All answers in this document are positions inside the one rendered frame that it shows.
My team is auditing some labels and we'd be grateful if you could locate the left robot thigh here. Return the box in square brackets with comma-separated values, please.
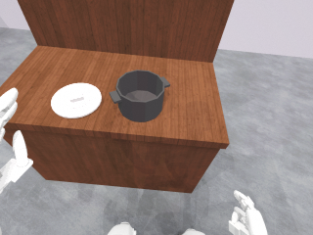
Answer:
[108, 224, 136, 235]

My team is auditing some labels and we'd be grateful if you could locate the pot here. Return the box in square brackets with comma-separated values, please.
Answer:
[109, 70, 170, 122]

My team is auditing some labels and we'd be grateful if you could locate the knob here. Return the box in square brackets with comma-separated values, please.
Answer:
[67, 89, 83, 102]

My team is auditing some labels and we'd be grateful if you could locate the lid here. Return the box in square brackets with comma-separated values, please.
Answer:
[51, 82, 102, 118]

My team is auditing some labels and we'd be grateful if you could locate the robot left hand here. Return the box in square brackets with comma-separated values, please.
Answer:
[0, 87, 33, 194]

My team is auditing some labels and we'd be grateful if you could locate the table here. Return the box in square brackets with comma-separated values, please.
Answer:
[0, 0, 235, 194]

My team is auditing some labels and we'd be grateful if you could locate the robot right hand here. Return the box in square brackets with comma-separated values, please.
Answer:
[228, 190, 268, 235]

